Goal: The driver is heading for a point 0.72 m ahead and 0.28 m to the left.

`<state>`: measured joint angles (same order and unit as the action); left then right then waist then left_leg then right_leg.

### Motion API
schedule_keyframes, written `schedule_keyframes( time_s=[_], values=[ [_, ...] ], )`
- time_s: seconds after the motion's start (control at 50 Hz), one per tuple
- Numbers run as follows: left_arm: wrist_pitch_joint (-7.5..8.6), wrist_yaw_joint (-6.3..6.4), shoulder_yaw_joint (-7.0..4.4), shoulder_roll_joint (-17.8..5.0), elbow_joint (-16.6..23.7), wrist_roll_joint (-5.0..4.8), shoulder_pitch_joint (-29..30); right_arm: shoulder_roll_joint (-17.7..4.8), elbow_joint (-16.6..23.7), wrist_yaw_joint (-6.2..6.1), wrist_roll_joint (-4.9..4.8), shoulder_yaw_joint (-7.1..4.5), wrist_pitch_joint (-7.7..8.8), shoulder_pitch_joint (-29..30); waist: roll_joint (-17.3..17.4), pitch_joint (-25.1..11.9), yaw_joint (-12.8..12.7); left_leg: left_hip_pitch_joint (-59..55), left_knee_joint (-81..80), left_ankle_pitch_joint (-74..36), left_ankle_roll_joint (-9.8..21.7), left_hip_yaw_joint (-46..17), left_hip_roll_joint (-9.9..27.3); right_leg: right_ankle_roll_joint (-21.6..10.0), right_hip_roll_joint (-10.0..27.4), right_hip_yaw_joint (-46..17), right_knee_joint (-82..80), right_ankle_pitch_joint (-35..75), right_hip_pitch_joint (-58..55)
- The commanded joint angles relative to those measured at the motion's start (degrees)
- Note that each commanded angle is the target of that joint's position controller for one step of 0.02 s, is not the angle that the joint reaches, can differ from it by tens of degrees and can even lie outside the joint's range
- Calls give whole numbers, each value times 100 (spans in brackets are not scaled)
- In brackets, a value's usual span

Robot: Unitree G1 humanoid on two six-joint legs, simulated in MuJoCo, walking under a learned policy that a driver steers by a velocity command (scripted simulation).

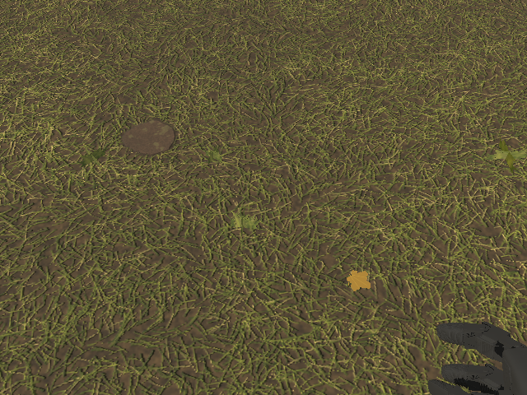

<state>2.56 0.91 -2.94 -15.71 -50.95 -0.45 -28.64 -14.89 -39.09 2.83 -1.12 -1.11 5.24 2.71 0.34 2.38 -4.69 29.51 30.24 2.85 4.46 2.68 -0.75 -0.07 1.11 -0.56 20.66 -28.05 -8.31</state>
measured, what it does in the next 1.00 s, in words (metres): walks ahead, turning left: right foot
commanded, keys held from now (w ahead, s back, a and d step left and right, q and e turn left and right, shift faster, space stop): w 0.18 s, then w+q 0.82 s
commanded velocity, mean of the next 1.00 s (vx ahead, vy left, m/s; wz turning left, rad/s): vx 0.49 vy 0.00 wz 0.35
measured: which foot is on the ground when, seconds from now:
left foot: down 0.00-0.52, up 0.54-1.00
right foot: down 0.00-0.00, up 0.02-0.50, down 0.52-1.00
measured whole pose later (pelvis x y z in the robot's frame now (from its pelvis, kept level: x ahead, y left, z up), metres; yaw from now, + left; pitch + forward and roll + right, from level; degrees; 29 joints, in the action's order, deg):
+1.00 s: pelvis +0.52 +0.06 +0.01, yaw +25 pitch +1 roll -3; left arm 3.6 0.3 -5.1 -18.1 -49.6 -1.7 -17.9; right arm -16.1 -35.9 3.1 -1.1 -3.1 0.7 -3.9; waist 1.4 2.9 -4.4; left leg 31.6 35.7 7.7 4.8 2.4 3.2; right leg 3.9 3.3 15.5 19.0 -23.4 -5.2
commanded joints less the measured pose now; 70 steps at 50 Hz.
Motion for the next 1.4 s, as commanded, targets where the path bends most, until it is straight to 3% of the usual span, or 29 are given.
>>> schedule_keyframes(
  time_s=[0.02,0.04,0.06,0.1,0.12,0.16,0.28,0.42,0.5,0.52,0.54,0.56,0.58,0.62,0.66,0.82,0.92,0.96,1.0,1.02,1.04,1.06,1.08,1.1,1.12,1.16,1.22,1.3,1.4],
  values=[
    [130,-20,105,122,551,44,-636,-1776,-410,-100,109,-576,-46,-2648,1571,-2514,895,-5516,-603,1959,1539,-4031,2232,-26,-449,-253,4883,3,4020],
    [257,-54,-21,-512,483,-115,-183,-1196,-404,-95,37,-441,-34,-2489,1168,-2210,1137,-5145,-1492,2974,1394,-4843,2149,-105,-311,-913,5553,-396,4650],
    [319,-76,-129,-838,703,-271,506,-999,-370,-119,28,-378,-20,-2007,852,-1139,1043,-4269,-1605,2772,1133,-3924,2012,-167,-11,-706,5638,73,5078],
    [359,-19,-132,-769,789,-121,986,-783,-303,-102,132,-325,24,-1395,118,-418,665,-2666,-1790,1309,953,-2650,1586,-193,484,-488,5066,944,4613],
    [307,-18,-144,-703,753,-75,842,-670,-305,-93,215,-296,63,-1275,291,-428,448,-2241,-1927,932,912,-2275,1400,-200,655,-559,4883,1179,4221],
    [185,-5,-114,-503,688,-52,681,-620,-376,-78,166,-296,134,-1248,395,-404,297,-1829,-2210,650,1008,-1868,1270,-131,742,-497,4595,1287,3963],
    [222,6,-56,-399,1159,95,1999,-963,-621,-225,49,-374,93,-1802,113,99,581,-1742,-2464,134,964,-1338,1027,211,683,-354,2509,2766,4563],
    [414,-211,-18,-433,1511,-30,3226,-1092,-855,-333,-55,-408,-123,-2618,273,85,968,-2401,-1731,93,736,-1566,1132,249,175,-303,765,3184,3982],
    [509,-193,-231,-908,1266,-35,2151,-1070,-800,-372,-6,-418,-225,-2513,495,-513,291,-2437,-410,-784,400,-1703,961,-167,63,-187,267,2468,2211],
    [524,-141,-334,-1215,1144,73,1214,-750,-634,-346,79,-298,-205,-2393,214,-1366,-150,-1669,1029,-282,202,-1476,603,-535,786,-787,579,2426,635],
    [439,-112,-485,-1732,1005,143,592,-194,-431,-335,14,-135,-117,-3010,-1258,-2324,-31,459,3077,1892,-223,-715,-249,-1345,2207,-3008,402,1630,-1576],
    [396,-139,-370,-1259,990,98,561,-547,-430,-339,-102,-192,-70,-2992,-1560,-2385,-67,1270,4043,3081,-277,-1060,-72,-1511,2442,-4082,-143,793,-1527],
    [377,-130,-248,-840,1035,73,895,-1014,-373,-348,-181,-336,-87,-2548,-1008,-1500,-102,1578,4357,2646,-271,-1132,206,-1248,2199,-3229,-257,696,-828],
    [343,-134,-144,-511,1012,79,1487,-924,-253,-354,-86,-366,-152,-2075,-563,-602,143,1351,4048,1870,-344,-924,571,-1030,1704,-1919,-575,1593,520],
    [379,-135,-138,-443,957,115,1768,-697,-210,-309,-81,-377,-284,-2123,-753,-274,401,892,3746,1516,-389,-878,786,-964,1458,-1187,-959,2009,1299],
    [406,-66,-320,-907,676,63,1714,-383,266,-125,-20,-271,-358,-1187,-367,67,286,805,1653,-199,-450,-539,804,-980,1345,479,-1349,3053,1402],
    [256,-49,-421,-1182,495,-86,1354,-482,638,17,-16,-285,-374,-446,-319,271,110,764,788,38,-182,-188,654,-778,1582,882,-1089,3282,682],
    [176,-38,-471,-1342,482,-144,1365,-629,712,38,9,-361,-402,-535,-428,108,282,361,664,600,31,81,385,-667,1615,1064,-504,4668,428],
    [81,-24,-481,-1407,515,-204,1471,-995,463,-2,-5,-596,-446,-1676,-412,-578,996,-1280,328,671,349,426,-156,-453,1386,1382,1230,6103,668],
    [87,-2,-392,-1194,560,-102,1350,-1403,160,-100,-37,-810,-500,-2719,-94,-1118,1433,-3007,252,502,584,28,-156,-202,1155,1448,2790,5233,1759],
    [174,-43,-131,-361,884,196,917,-2123,152,-189,-103,-922,-494,-2705,1614,-1383,845,-4773,-163,1104,1472,-2942,1352,207,188,1285,4945,154,4359],
    [393,-98,-92,-572,1009,38,1207,-1909,450,-135,-45,-799,-362,-2752,1223,-2465,1046,-5276,-1229,2267,2071,-5222,2023,205,-270,-261,5904,-817,5133],
    [507,-141,-199,-1004,1172,-207,1844,-1476,372,-90,6,-675,-251,-2610,664,-1735,1209,-4915,-1464,2028,1720,-4550,1918,87,17,-462,5944,-249,5696],
    [567,-126,-161,-942,1181,-200,1911,-1290,366,-96,28,-608,-193,-2290,452,-1140,984,-4111,-1381,1063,1513,-3712,1743,-2,258,-381,5516,245,5586],
    [562,-65,-172,-935,1060,-40,1842,-1071,427,-112,56,-535,-179,-1808,112,-793,702,-3265,-1245,-248,1302,-2980,1531,37,492,-356,5065,573,5155],
    [404,-48,-233,-1010,953,77,1604,-873,540,-159,164,-453,-184,-1411,203,-699,385,-2270,-1254,-2223,1193,-2160,1307,133,641,-336,4674,735,4277],
    [209,-21,-150,-672,906,119,1500,-1027,367,-247,147,-480,-151,-1464,139,-703,283,-1787,-1365,-3452,1185,-1438,1128,334,493,-139,3981,1195,3964],
    [180,-69,-46,-458,995,103,2020,-969,167,-374,95,-440,-263,-1530,344,-704,491,-1801,-1321,-3182,798,-823,733,367,301,-37,2371,2669,3673],
    [220,-191,-70,-566,1097,94,2487,-900,-134,-381,136,-373,-346,-1735,428,-593,716,-2308,-1034,-2532,709,-1157,1000,201,145,-147,1339,2928,3489]
  ],
)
